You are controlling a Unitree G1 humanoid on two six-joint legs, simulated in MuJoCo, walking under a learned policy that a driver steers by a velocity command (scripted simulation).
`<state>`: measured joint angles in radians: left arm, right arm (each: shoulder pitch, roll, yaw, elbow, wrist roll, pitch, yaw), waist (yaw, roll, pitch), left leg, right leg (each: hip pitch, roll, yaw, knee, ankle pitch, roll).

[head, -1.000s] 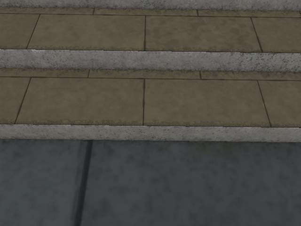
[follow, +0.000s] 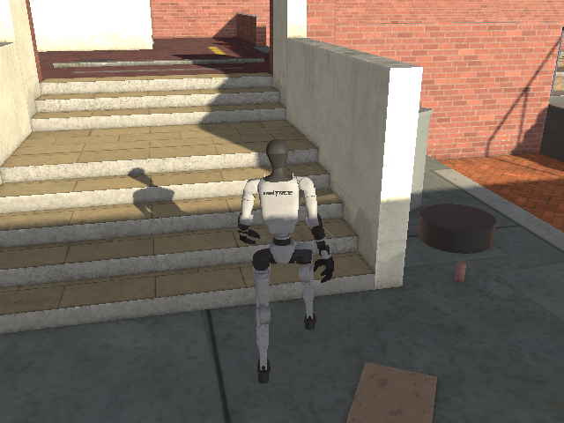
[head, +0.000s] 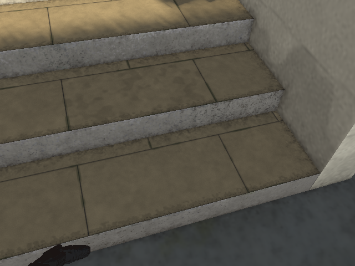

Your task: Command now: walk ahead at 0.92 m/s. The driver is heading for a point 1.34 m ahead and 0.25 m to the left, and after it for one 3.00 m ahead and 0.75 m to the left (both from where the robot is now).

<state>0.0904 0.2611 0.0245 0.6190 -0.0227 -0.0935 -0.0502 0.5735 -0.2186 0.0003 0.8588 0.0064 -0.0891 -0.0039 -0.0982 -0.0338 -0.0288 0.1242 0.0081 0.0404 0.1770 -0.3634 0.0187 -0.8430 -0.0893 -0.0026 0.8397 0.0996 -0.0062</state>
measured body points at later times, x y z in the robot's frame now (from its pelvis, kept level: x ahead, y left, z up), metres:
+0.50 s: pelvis +0.43 -0.03 -0.01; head +0.43 -0.01 +0.44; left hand +0.37 +0.22 -0.16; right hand +0.66 -0.24 -0.09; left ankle +0.49 +0.11 -0.51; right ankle +0.31 -0.13 -0.73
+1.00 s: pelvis +0.88 +0.12 +0.14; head +0.89 +0.16 +0.59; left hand +1.07 +0.40 +0.16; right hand +0.99 -0.09 +0.02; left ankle +0.70 +0.08 -0.59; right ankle +1.11 +0.13 -0.42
